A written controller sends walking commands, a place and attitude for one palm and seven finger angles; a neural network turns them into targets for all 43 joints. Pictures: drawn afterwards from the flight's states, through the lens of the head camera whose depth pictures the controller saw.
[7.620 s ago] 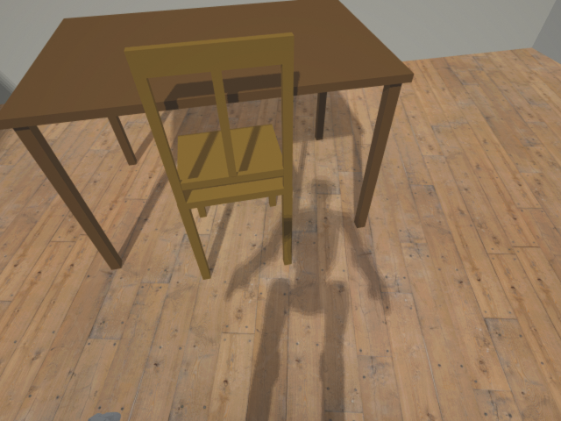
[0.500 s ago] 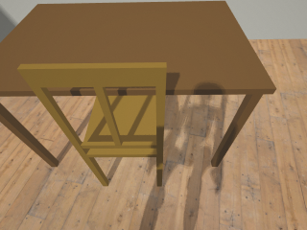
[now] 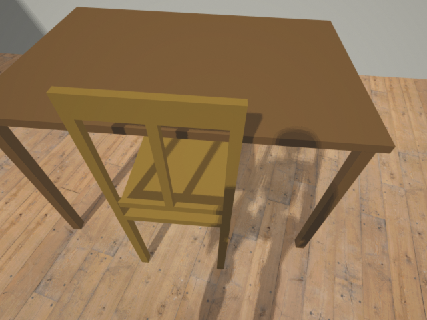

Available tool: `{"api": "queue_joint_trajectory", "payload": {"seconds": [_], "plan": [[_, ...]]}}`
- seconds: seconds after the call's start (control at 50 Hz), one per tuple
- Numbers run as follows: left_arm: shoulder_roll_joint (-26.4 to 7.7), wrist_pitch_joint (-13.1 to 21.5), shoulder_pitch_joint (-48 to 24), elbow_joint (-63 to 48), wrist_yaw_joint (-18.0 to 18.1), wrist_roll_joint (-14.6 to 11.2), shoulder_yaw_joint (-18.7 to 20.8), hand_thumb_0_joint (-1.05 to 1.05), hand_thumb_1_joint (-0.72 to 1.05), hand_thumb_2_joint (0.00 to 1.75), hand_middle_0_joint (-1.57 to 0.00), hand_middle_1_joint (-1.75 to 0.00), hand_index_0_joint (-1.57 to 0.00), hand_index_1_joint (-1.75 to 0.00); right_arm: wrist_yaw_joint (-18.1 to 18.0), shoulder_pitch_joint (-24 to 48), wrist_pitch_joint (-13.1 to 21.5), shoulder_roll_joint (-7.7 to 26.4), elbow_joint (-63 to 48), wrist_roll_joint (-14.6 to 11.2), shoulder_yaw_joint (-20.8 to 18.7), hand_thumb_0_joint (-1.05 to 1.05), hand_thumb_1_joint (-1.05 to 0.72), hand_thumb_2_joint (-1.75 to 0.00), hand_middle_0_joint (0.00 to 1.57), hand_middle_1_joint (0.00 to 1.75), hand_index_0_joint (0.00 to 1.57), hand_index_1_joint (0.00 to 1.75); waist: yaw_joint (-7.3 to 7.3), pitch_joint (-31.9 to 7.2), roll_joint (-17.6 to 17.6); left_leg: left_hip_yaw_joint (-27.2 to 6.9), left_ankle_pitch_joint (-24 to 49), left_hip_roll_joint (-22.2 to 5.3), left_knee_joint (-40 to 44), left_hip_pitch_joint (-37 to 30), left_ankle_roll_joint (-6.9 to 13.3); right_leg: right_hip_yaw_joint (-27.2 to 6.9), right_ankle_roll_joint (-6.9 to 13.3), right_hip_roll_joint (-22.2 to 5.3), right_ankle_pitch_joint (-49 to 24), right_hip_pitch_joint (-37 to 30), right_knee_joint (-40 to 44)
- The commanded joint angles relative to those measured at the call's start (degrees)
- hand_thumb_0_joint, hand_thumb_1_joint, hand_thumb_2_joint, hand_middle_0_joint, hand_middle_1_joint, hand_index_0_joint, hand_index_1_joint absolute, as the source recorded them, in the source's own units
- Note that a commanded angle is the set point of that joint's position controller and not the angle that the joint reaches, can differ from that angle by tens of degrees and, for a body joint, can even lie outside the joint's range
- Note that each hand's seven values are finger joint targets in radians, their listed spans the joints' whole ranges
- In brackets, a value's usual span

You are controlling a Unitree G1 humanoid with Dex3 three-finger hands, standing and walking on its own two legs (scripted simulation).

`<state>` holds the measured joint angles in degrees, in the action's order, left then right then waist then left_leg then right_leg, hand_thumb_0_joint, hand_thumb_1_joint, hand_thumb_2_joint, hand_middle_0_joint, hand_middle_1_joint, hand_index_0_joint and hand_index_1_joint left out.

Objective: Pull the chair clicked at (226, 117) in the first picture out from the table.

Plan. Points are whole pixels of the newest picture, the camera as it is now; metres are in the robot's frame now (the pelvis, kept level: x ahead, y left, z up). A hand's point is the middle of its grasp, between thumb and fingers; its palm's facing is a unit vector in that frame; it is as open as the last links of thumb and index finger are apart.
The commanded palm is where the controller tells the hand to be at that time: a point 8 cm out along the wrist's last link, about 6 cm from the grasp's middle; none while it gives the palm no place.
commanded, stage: come to a stop and stand still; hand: left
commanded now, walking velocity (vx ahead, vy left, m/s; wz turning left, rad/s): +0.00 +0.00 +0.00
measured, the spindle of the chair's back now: (163, 170) +0.46 +0.18 -0.06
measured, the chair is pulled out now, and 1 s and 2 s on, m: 0.00 0.00 0.00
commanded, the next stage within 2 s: look again from close up in 0.38 s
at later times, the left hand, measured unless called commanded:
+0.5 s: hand out of the picture +0.02 +0.19 -0.16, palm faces +0.00 -0.97 -0.22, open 7.4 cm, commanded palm none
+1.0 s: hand out of the picture +0.02 +0.17 -0.17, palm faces +0.01 -0.98 -0.18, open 7.3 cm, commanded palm none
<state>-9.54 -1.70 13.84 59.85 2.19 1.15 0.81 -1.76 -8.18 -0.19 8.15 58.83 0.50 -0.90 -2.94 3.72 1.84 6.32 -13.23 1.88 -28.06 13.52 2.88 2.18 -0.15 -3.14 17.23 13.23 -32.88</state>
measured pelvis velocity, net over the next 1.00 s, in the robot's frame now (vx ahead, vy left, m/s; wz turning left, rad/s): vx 0.02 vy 0.01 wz -0.01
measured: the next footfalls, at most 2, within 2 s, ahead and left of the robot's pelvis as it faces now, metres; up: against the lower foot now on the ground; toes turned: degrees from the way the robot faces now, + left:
none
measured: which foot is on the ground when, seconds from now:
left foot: down 0.00-1.00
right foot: down 0.00-1.00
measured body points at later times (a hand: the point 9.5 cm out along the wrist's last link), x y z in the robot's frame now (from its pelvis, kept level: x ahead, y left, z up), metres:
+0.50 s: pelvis +0.00 +0.00 +0.00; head +0.00 +0.00 +0.45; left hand +0.02 +0.24 -0.15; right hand +0.00 -0.22 -0.16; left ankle +0.02 +0.09 -0.73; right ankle -0.01 -0.11 -0.73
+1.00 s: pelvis +0.02 +0.01 +0.01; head +0.02 +0.01 +0.46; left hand +0.02 +0.23 -0.15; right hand +0.03 -0.22 -0.15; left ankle +0.02 +0.09 -0.73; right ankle -0.01 -0.11 -0.73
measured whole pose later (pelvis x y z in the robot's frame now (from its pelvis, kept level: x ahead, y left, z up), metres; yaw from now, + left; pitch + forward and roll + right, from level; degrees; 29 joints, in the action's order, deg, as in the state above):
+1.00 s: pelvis +0.02 +0.01 +0.01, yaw -1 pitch -1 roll +0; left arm -8.6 0.4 16.9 63.1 2.1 0.7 -1.3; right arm -1.3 -14.4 1.5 9.4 64.4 0.3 0.5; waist -0.5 1.5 0.6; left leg 6.5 -13.3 0.7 -24.7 10.5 2.7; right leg 2.0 -0.5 -1.7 16.0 8.7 -25.9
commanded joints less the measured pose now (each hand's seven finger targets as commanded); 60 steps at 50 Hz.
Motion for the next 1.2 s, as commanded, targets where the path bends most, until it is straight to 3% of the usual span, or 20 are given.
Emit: {"api": "queue_joint_trajectory", "payload": {"seconds": [0.0,0.02,0.06,0.1,0.12,0.14,0.16,0.2,0.3,0.36,0.46,0.62,0.76,1.04,1.18], "plan": [[-5.4,2.0,4.9,-1.0,-0.1,0.0,0.3,0.00,0.90,0.90,-0.20,-0.30,-0.20,-0.30,0.3,-3.2,0.4,6.4,-2.3,-0.2,-1.1,0.00,-0.90,-0.90,0.20,0.30,0.20,0.30,2.47,-3.1,-0.2,-8.9,2.1,-7.6,8.0,-3.3,0.0,-7.1,1.6,-4.6,-6.4,1.1,11.8],[-5.5,2.3,3.8,-1.3,-0.1,-0.1,0.2,0.00,0.90,0.90,-0.20,-0.30,-0.20,-0.30,0.4,-3.9,0.2,6.0,-1.9,0.0,-1.2,0.00,-0.90,-0.90,0.20,0.30,0.20,0.30,3.07,-3.0,2.8,-8.2,1.9,-7.1,7.2,-4.5,-0.7,-7.5,2.0,-5.0,-6.0,2.1,12.6],[-5.3,2.6,3.5,-1.1,-0.1,-0.2,0.1,0.00,0.90,0.90,-0.20,-0.30,-0.20,-0.30,0.5,-4.7,0.1,5.5,-1.0,-0.1,-1.0,0.00,-0.90,-0.90,0.20,0.30,0.20,0.30,3.38,-2.7,3.9,-7.7,2.5,-7.1,7.9,-6.2,-0.9,-7.1,2.1,-4.9,-5.0,2.8,14.0],[-5.0,2.8,4.1,-0.7,-0.1,-0.2,-0.1,0.00,0.90,0.90,-0.20,-0.30,-0.20,-0.30,0.6,-4.9,0.4,5.5,-0.3,0.0,-0.7,0.00,-0.90,-0.90,0.20,0.30,0.20,0.30,3.29,-2.2,1.5,-7.9,2.6,-7.3,9.1,-6.2,-1.1,-6.9,1.8,-4.4,-3.5,3.3,14.4],[-5.5,3.7,8.6,0.4,2.0,0.8,-0.3,0.00,0.90,0.90,-0.20,-0.30,-0.20,-0.30,1.0,-2.9,1.2,9.7,-4.0,-0.2,-1.2,0.00,-0.90,-0.90,0.20,0.30,0.20,0.30,2.26,-1.2,2.9,-7.0,7.2,-8.9,-1.0,-2.7,-2.2,-7.6,0.8,-5.2,-14.4,1.2,12.6],[-7.6,3.9,5.2,-2.8,1.8,0.3,0.0,0.00,0.90,0.90,-0.20,-0.30,-0.20,-0.30,1.4,-5.9,0.9,7.0,-5.1,0.1,-0.8,0.00,-0.90,-0.90,0.20,0.30,0.20,0.30,4.55,-5.7,1.0,-6.9,-1.8,-6.7,0.4,-1.9,-2.3,-9.4,2.8,-6.8,-1.6,0.8,12.6],[-9.1,4.1,4.0,-3.9,1.2,0.1,0.5,0.00,0.90,0.90,-0.20,-0.30,-0.20,-0.30,1.7,-4.7,0.7,7.0,-4.9,0.7,-0.8,0.00,-0.90,-0.90,0.20,0.30,0.20,0.30,4.01,-5.4,-5.2,-6.3,-2.0,-5.4,1.7,-2.6,-2.4,-9.5,4.2,-6.8,0.4,1.5,12.3],[-7.8,4.0,4.6,-4.0,0.7,0.0,0.1,0.00,0.90,0.90,-0.20,-0.30,-0.20,-0.30,1.5,-6.0,0.7,6.8,-5.1,0.6,-0.6,0.00,-0.90,-0.90,0.20,0.30,0.20,0.30,4.50,-1.5,-3.6,-7.0,-3.5,-5.8,2.0,-0.3,-1.9,-8.4,4.4,-5.3,6.5,5.5,12.7],[-6.3,3.5,5.2,-3.7,0.2,-0.1,-0.4,0.00,0.90,0.90,-0.20,-0.30,-0.20,-0.30,1.4,-7.9,1.0,7.3,-4.3,0.5,-0.1,0.00,-0.90,-0.90,0.20,0.30,0.20,0.30,3.87,3.0,-1.2,-8.9,-6.3,-6.6,6.4,3.1,-0.7,-6.2,3.6,-2.7,7.0,5.7,11.4],[-6.3,3.2,5.8,-3.5,0.0,-0.3,-0.5,0.00,0.90,0.90,-0.20,-0.30,-0.20,-0.30,1.3,-8.5,1.3,7.4,-3.2,0.4,0.2,0.00,-0.90,-0.90,0.20,0.30,0.20,0.30,3.03,3.6,-1.3,-9.5,-6.9,-7.0,8.5,4.6,-0.3,-5.4,3.2,-2.2,5.2,3.8,10.9],[-6.3,3.2,5.8,-3.0,0.0,-0.6,-0.5,0.00,0.90,0.90,-0.20,-0.30,-0.20,-0.30,1.2,-9.7,2.0,7.6,-1.1,0.3,0.6,0.00,-0.90,-0.90,0.20,0.30,0.20,0.30,2.51,0.2,-1.8,-9.8,-3.3,-7.5,9.4,3.0,-0.1,-4.6,2.8,-2.4,0.1,0.2,9.8],[-6.1,3.3,5.2,-1.6,0.2,-0.7,-0.6,0.00,0.90,0.90,-0.20,-0.30,-0.20,-0.30,0.8,-11.0,2.4,6.8,1.8,0.1,0.8,0.00,-0.90,-0.90,0.20,0.30,0.20,0.30,2.71,-2.9,-0.6,-8.1,5.9,-7.6,7.0,-1.2,-0.4,-4.7,2.3,-3.2,-7.6,-1.9,9.3],[-5.6,3.1,5.5,0.1,0.3,-0.6,-0.7,0.00,0.90,0.90,-0.20,-0.30,-0.20,-0.30,0.5,-10.3,2.3,6.0,3.4,0.0,0.8,0.00,-0.90,-0.90,0.20,0.30,0.20,0.30,2.63,0.2,-2.0,-7.8,6.8,-8.0,8.0,-2.1,-0.4,-4.5,2.0,-2.9,-8.1,-0.7,10.5],[-5.0,3.2,7.1,2.0,0.4,-0.4,-0.9,0.00,0.90,0.90,-0.20,-0.30,-0.20,-0.30,0.3,-9.2,2.5,6.7,4.1,-0.2,0.8,0.00,-0.90,-0.90,0.20,0.30,0.20,0.30,2.81,-1.7,-1.8,-7.5,10.5,-8.3,8.6,-6.2,-0.3,-4.8,1.5,-3.2,-10.8,-1.5,11.5],[-4.7,3.1,7.8,2.4,0.3,-0.5,-1.1,0.00,0.90,0.90,-0.20,-0.30,-0.20,-0.30,0.3,-8.8,2.3,6.6,4.4,-0.2,0.8,0.00,-0.90,-0.90,0.20,0.30,0.20,0.30,2.70,0.3,-1.6,-7.5,7.9,-8.2,9.3,-5.5,-0.4,-5.0,1.5,-3.1,-9.3,-0.6,12.5]]}}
